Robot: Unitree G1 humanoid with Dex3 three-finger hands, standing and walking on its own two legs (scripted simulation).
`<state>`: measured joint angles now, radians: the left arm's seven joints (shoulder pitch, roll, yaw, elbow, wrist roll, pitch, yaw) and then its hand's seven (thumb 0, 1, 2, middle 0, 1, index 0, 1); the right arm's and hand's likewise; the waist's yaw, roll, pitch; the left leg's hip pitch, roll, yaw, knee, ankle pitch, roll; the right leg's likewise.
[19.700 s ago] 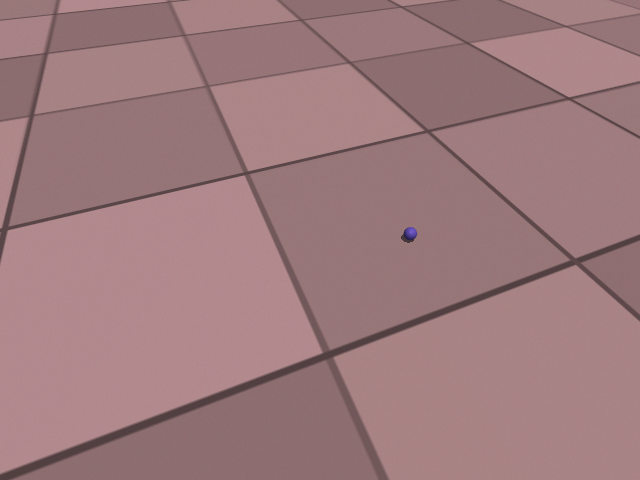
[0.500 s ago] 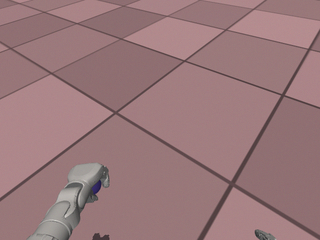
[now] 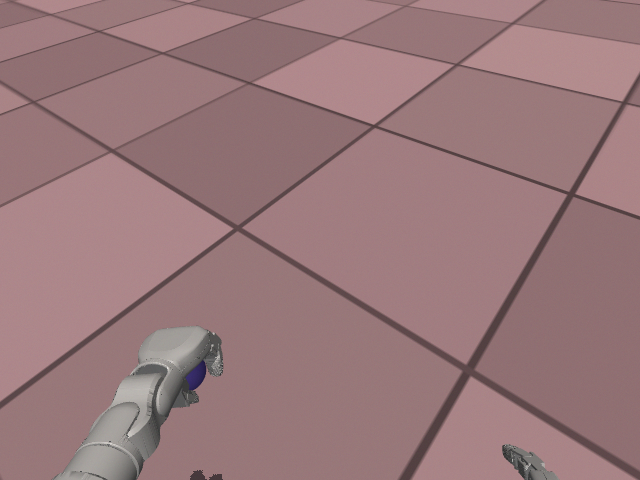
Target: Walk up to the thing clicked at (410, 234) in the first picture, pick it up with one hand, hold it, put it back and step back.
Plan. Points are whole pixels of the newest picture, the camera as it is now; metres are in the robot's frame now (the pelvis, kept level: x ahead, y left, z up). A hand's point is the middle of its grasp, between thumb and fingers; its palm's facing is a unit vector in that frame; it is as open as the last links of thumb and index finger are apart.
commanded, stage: hold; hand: left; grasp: from above
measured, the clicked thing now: (185, 371) +0.31 +0.23 -0.06
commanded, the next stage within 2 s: crouch in 0.46 s
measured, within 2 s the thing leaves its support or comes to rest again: neither
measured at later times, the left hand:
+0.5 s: hand (185, 374) +0.30 +0.22 -0.04, palm faces -0.45 -0.06 -0.89, open 6.9 cm
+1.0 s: hand (195, 399) +0.29 +0.23 -0.13, palm faces -0.47 +0.00 -0.88, open 6.8 cm
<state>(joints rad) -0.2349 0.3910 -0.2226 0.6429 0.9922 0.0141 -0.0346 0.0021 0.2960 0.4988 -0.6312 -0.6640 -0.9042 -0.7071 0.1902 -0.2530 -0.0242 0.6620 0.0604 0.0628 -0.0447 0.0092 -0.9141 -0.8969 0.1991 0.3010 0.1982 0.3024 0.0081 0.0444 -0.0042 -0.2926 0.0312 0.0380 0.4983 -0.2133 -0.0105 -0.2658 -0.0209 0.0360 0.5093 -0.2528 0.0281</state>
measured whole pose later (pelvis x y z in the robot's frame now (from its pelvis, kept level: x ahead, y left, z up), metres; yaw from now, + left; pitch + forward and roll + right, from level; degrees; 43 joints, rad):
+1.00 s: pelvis +0.00 +0.00 -0.03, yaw +1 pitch +10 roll -1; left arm -0.35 0.37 -0.19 0.93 1.13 -0.06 0.23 -0.01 0.28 0.49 -0.66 -0.64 -0.92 -0.69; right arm 0.18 -0.26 -0.06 0.70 0.02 0.07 -0.01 0.01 -0.90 -0.90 0.20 0.30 0.20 0.30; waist -0.03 0.00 -0.04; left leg -0.61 0.04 0.00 0.75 -0.31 -0.02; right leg -0.56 -0.02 0.01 0.74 -0.35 0.03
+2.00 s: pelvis -0.06 +0.00 -0.35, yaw -4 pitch +38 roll -7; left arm -0.84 0.59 0.05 1.35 1.23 -0.11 0.43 -0.06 0.30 0.43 -0.71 -0.52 -1.01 -0.57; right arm 0.12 -0.25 -0.02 0.74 -0.12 -0.08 0.09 0.00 -0.92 -0.90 0.20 0.30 0.20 0.30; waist -0.18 0.01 -0.15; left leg -2.11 0.04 -0.12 2.10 -0.65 -0.02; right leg -2.01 0.02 -0.04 2.06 -0.72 0.04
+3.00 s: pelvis -0.07 +0.00 -0.45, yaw -8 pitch +32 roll -8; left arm -0.90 0.76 0.15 1.50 1.29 -0.24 0.48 -0.09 0.33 0.36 -0.73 -0.48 -1.01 -0.51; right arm 0.10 -0.27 0.07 0.77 -0.18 -0.08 0.14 0.00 -0.92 -0.90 0.20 0.30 0.20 0.30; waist -0.23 -0.06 0.00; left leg -2.35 0.03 -0.20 2.43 -0.66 -0.04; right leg -2.24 0.06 -0.08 2.37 -0.72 0.05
